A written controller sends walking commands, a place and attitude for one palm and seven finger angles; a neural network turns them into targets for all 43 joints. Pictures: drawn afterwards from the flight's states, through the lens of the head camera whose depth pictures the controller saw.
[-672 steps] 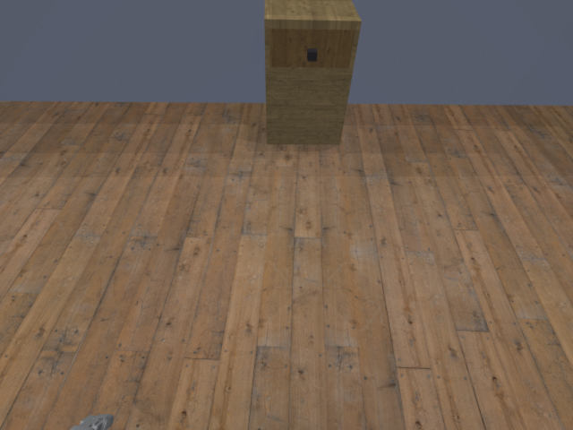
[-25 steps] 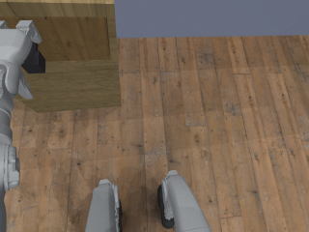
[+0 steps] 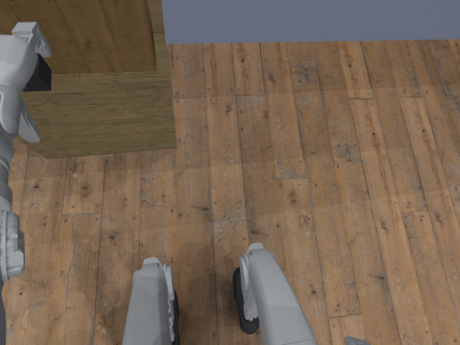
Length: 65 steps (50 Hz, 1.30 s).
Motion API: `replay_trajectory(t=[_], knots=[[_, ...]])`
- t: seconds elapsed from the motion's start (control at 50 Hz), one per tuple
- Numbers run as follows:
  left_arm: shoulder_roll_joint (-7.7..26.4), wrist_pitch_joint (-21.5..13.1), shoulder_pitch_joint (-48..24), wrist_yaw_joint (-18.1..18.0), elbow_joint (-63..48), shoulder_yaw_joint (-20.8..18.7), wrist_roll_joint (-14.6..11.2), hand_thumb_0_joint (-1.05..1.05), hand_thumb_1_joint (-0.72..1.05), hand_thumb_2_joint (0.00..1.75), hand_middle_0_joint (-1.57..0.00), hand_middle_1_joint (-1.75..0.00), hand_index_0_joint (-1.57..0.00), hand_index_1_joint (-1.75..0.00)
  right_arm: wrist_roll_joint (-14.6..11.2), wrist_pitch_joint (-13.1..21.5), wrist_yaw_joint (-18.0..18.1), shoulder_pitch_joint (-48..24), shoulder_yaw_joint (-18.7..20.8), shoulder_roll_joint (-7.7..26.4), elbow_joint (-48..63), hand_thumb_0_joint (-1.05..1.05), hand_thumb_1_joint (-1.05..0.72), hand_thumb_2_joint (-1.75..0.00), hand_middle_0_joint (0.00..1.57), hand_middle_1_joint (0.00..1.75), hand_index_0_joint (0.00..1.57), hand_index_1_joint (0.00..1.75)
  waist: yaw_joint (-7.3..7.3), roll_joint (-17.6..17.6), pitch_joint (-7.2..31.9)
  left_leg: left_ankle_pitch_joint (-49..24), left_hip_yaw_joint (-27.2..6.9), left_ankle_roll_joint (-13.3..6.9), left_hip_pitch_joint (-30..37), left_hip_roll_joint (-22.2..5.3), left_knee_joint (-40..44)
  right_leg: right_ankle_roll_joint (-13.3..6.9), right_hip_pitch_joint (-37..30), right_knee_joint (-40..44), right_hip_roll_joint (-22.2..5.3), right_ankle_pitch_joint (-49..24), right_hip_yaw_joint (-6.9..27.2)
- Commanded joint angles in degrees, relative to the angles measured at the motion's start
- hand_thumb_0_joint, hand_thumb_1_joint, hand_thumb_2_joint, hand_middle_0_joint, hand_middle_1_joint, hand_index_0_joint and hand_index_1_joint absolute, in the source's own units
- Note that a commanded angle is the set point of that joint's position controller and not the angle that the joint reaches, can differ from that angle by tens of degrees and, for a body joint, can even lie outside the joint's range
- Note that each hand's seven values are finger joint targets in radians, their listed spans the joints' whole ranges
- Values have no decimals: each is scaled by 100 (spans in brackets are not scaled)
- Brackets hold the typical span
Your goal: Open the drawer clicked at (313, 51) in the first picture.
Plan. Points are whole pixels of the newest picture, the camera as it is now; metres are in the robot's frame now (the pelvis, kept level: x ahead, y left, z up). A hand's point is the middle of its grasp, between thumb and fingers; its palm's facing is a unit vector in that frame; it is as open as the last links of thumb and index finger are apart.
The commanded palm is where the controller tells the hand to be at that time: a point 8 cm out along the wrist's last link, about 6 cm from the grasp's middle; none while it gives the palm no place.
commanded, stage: lower the fingers behind the handle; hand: left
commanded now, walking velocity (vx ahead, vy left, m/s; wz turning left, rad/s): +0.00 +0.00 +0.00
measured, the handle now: (32, 62) +0.59 +0.29 -0.04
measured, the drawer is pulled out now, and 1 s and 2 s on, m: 0.00 0.00 0.01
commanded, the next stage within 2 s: close the thumb around the handle in 0.80 s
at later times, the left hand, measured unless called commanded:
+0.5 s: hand (29, 89) +0.55 +0.29 -0.05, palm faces -0.08 +0.00 -1.00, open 13.9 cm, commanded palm +0.55 +0.26 -0.01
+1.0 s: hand (29, 88) +0.55 +0.29 -0.05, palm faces -0.06 -0.02 -1.00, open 13.6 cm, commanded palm +0.55 +0.26 -0.01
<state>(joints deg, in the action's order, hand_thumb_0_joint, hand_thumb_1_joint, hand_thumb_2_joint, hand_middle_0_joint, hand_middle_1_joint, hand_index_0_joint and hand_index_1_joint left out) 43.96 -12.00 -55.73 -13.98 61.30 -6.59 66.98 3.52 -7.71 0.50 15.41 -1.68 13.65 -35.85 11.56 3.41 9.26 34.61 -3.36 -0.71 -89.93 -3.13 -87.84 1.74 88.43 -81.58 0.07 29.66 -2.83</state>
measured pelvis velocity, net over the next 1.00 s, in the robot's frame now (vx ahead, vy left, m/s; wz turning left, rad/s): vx -0.01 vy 0.00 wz -0.01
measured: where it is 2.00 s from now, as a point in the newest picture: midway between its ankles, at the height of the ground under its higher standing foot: (209, 321)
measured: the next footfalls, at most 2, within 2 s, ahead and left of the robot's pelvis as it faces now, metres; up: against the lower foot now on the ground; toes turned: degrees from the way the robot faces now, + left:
none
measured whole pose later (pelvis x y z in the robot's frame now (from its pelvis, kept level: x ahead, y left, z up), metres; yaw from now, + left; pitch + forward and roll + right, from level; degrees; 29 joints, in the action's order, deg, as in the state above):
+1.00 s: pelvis -0.01 +0.00 -0.03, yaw -1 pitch +38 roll -7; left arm 45.5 -10.7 -59.3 -15.0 59.5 -6.9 67.2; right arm 3.1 -8.5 -0.2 13.9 -2.5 14.0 -35.3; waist 12.0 3.4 8.6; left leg 36.1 -4.2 -1.0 -97.8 -2.7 -95.3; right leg 2.1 95.9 -88.5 -0.1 31.1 -3.1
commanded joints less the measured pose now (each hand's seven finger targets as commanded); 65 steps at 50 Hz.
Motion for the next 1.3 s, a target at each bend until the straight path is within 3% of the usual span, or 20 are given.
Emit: replay_trajectory(t=[0.0,0.08,0.12,0.2,0.26,0.28,0.38,0.4,0.46,0.52,0.64,0.78,0.88,0.96,1.02,1.08,1.14,1.18,1.22,1.28], knots=[[1924,-273,-2170,-404,-1126,-592,-44,0,-50,30,-30,-120,-30,-120,71,81,82,1133,397,1167,107,0,-90,-90,20,30,20,30,28,992,3358,-1936,26,-262,2256,210,749,-413,-1512,630,278,-982,-113],[2031,-216,-2278,-654,-1123,-689,10,0,-50,30,-30,-120,-30,-120,100,91,28,1154,397,1202,94,0,-90,-90,20,30,20,30,-13,1296,3642,-2102,14,-220,2370,214,634,-419,-1392,451,267,-1050,-136],[1852,-111,-2323,-700,-1074,-571,41,0,-50,30,-30,-120,-30,-120,98,82,-5,1179,427,1208,67,0,-90,-90,20,30,20,30,41,1292,3810,-2225,-27,-202,2489,198,571,-416,-1322,402,272,-1108,-165],[1890,138,-2483,-653,-983,-521,60,0,-50,30,-30,-120,-30,-120,70,50,-29,1200,411,1235,11,0,-90,-90,20,30,20,30,95,1234,3787,-2124,-49,-203,2393,187,528,-405,-1258,355,271,-1064,-201],[2039,224,-2538,-557,-1168,-603,88,0,-50,30,-30,-120,-30,-120,72,24,-26,1223,389,1248,12,0,-90,-90,20,30,20,30,18,1500,4017,-2354,-107,-167,2633,176,532,-430,-1215,255,264,-1166,-232],[1931,237,-2451,-516,-1165,-553,70,0,-50,30,-30,-120,-30,-120,64,23,-38,1218,408,1229,15,0,-90,-90,20,30,20,30,20,1417,4086,-2377,-101,-183,2672,172,494,-420,-1221,274,277,-1182,-218],[1794,222,-2145,-334,-1072,-468,37,0,-50,30,-30,-120,-30,-120,54,16,-31,1176,375,1194,42,0,-90,-90,20,30,20,30,2,1278,3773,-2219,-68,-209,2355,162,427,-426,-1150,217,283,-1115,-220],[1729,199,-2226,-308,-1116,-406,30,0,-50,30,-30,-120,-30,-120,46,22,-20,1180,381,1187,53,0,-90,-90,20,30,20,30,74,1124,3724,-2115,-66,-226,2245,162,407,-418,-1151,224,284,-1070,-213],[1918,138,-2201,-253,-1129,-494,17,0,-50,30,-30,-120,-30,-120,40,19,-1,1176,345,1196,72,0,-90,-90,20,30,20,30,8,1250,3586,-1979,-37,-216,2119,179,440,-428,-1147,209,282,-982,-201],[1902,92,-2151,-226,-1096,-486,-46,0,-50,30,-30,-120,-30,-120,24,27,6,1179,348,1188,95,0,-90,-90,20,30,20,30,49,1045,3572,-1889,-13,-255,1940,190,390,-407,-1243,233,287,-980,-174],[1950,-1,-2119,-245,-1191,-582,-63,0,-50,30,-30,-120,-30,-120,31,-6,2,1178,355,1190,118,0,-90,-90,20,30,20,30,-2,1163,3689,-2108,-51,-225,2115,178,370,-418,-1136,149,278,-1072,-190],[1731,133,-2344,-352,-1155,-425,-14,0,-50,30,-30,-120,-30,-120,30,-48,-29,1232,392,1213,85,0,-90,-90,20,30,20,30,87,1208,3754,-2166,-109,-204,2282,176,357,-419,-973,145,274,-1045,-234],[1906,247,-2372,-296,-1040,-447,0,0,-50,30,-30,-120,-30,-120,6,-64,-20,1213,345,1227,110,0,-90,-90,20,30,20,30,82,1138,3669,-2010,-72,-226,2079,203,372,-419,-1123,172,285,-1009,-217],[2042,220,-2352,-219,-1133,-519,-34,0,-28,40,-32,-122,-32,-122,-2,-68,-3,1198,318,1223,150,0,-90,-90,20,30,20,30,40,1221,3763,-2051,-53,-233,2096,207,385,-413,-1240,177,285,-1069,-199],[1972,174,-2246,-178,-1121,-478,-57,0,-11,47,-33,-124,-33,-124,-8,-74,12,1145,310,1200,183,0,-90,-90,20,30,20,30,48,1195,3596,-1972,-37,-236,2017,205,384,-412,-1160,185,283,-1009,-202],[1900,100,-2187,-185,-1261,-483,-53,0,6,54,-34,-126,-34,-126,-4,-70,6,1159,337,1198,199,0,-90,-90,20,30,20,30,10,1294,3733,-2102,-92,-207,2257,185,410,-422,-1069,157,284,-1020,-227],[1962,52,-2118,-196,-1269,-569,-72,0,23,61,-35,-128,-35,-128,8,-78,3,1144,331,1189,191,0,-90,-90,20,30,20,30,-9,1166,3726,-2128,-99,-210,2202,175,403,-427,-1127,150,284,-1045,-218],[1901,44,-2109,-232,-1271,-527,-48,0,34,66,-36,-129,-36,-129,15,-82,-13,1169,342,1199,172,0,-90,-90,20,30,20,30,-37,1337,3701,-2174,-117,-185,2291,179,423,-442,-1029,126,285,-1022,-245],[1886,52,-2049,-269,-1229,-550,-58,0,45,71,-37,-130,-37,-130,17,-86,-10,1181,361,1214,162,0,-90,-90,20,30,20,30,-5,1100,3676,-2143,-107,-206,2224,170,394,-420,-1066,152,292,-1038,-233],[1893,41,-2081,-305,-1395,-602,-70,0,62,78,-38,-132,-38,-132,33,-104,-27,1206,373,1209,144,0,-90,-90,20,30,20,30,-68,1350,3902,-2438,-136,-168,2503,160,417,-437,-1082,117,278,-1189,-243]])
